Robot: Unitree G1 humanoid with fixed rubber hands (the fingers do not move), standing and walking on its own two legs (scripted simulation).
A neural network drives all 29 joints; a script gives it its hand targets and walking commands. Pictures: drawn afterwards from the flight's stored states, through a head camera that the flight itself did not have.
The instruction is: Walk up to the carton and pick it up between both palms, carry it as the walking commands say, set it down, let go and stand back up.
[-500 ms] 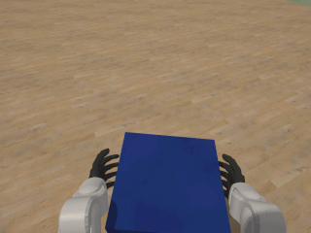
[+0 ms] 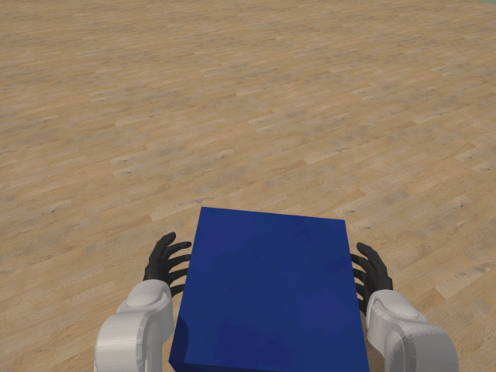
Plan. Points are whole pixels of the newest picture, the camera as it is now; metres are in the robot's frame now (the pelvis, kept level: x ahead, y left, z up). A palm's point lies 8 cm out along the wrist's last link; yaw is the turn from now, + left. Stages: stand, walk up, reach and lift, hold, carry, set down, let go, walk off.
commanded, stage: carry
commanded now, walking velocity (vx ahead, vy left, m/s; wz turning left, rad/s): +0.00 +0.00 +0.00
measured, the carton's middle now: (262, 311) +0.24 +0.01 +0.01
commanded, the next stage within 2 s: none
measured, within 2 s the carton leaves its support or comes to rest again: neither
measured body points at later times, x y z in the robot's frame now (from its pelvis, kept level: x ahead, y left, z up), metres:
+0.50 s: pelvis +0.02 -0.01 +0.00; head -0.01 -0.01 +0.45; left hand +0.26 +0.15 +0.09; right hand +0.25 -0.16 +0.08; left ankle -0.02 +0.09 -0.73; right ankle +0.02 -0.15 -0.73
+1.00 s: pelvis +0.20 -0.04 +0.00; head +0.22 -0.02 +0.45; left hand +0.44 +0.12 +0.07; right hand +0.44 -0.18 +0.07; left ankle +0.13 +0.05 -0.67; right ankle +0.08 -0.13 -0.73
